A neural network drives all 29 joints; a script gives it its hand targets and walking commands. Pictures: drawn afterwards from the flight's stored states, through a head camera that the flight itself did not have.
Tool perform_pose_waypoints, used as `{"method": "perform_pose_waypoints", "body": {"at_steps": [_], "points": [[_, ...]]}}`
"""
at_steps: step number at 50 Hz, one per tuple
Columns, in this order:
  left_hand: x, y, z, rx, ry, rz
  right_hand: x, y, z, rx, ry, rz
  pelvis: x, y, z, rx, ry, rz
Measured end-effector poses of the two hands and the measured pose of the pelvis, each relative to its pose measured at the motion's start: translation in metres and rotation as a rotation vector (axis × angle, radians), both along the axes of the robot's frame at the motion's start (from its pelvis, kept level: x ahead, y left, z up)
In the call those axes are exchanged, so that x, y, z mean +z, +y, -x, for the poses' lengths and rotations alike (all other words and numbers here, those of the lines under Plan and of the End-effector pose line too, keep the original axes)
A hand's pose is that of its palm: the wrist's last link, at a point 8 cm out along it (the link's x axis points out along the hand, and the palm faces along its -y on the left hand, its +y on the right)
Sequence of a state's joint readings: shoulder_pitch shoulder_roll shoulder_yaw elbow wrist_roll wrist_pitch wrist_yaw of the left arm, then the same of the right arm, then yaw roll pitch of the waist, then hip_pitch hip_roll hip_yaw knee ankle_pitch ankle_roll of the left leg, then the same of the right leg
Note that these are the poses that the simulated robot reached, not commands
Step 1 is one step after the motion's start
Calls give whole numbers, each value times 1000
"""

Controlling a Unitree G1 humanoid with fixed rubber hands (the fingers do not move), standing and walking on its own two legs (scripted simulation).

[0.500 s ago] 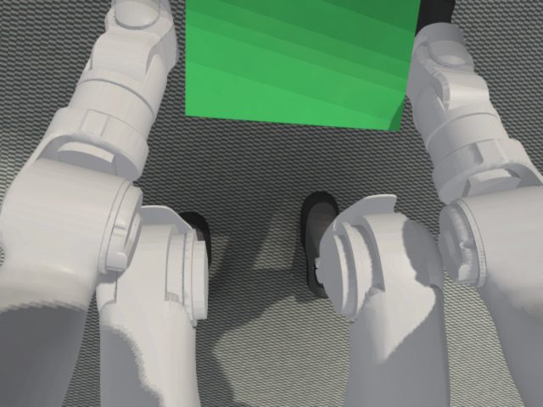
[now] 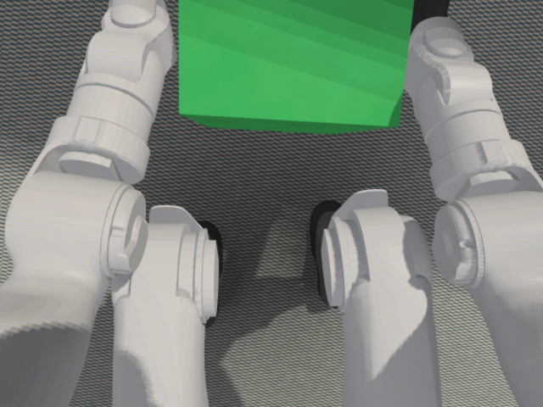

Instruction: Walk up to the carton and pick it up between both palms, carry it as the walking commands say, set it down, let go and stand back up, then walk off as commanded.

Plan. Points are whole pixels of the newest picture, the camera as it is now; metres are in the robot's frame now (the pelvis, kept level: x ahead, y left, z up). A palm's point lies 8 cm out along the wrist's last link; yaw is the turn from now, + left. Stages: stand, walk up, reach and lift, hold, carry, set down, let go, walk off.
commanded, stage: reach and lift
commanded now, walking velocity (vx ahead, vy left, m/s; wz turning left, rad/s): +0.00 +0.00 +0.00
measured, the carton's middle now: (283, 46) +0.52 -0.04 -0.21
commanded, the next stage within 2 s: none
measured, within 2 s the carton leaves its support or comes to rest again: neither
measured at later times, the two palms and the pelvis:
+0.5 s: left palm out of the picture +0.56 +0.09 -0.09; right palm (451, 9) +0.52 -0.20 -0.11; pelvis -0.01 -0.01 +0.03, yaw +0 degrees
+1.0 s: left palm out of the picture +0.54 +0.10 -0.04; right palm out of the picture +0.50 -0.19 -0.04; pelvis -0.02 -0.01 +0.07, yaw +0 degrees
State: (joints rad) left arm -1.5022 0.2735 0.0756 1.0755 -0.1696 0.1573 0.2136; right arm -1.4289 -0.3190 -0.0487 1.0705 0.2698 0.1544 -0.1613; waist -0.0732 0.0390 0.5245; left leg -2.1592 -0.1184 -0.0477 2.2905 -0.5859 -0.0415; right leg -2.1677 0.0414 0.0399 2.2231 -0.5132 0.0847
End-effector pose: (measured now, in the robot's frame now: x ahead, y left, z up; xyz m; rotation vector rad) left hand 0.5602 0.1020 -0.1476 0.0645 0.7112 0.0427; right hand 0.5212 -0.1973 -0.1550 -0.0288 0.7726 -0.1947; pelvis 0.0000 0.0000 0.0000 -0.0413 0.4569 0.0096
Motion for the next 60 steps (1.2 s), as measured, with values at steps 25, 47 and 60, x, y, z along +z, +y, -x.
{"method": "perform_pose_waypoints", "body": {"at_steps": [25, 47, 60], "points": [[53, -8, 2, 35, -47, 44, 45, -5, 2, -26, -53, -54, 32, -11, 5, -26, 3, -50], [96, 2, 22, 62, -73, 86, 99, 3, 16, -58, -84, -71, 68, -7, 15, -15, -10, -35], [138, 2, 26, 63, -78, 87, 139, 4, 22, -64, -90, -79, 94, -2, 23, -12, -39, -32]]}}
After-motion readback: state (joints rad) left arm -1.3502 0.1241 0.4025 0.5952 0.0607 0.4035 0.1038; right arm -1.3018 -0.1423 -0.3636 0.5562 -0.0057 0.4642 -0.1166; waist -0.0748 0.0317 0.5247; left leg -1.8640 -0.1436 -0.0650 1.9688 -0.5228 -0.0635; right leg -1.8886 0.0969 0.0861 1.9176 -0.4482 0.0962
